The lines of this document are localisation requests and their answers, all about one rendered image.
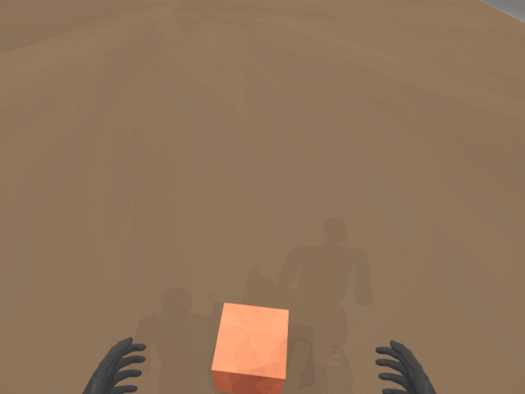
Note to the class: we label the robot right hand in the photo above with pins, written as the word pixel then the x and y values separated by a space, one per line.
pixel 414 380

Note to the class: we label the carton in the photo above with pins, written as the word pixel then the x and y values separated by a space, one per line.
pixel 250 354

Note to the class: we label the robot left hand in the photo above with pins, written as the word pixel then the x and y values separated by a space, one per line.
pixel 106 376

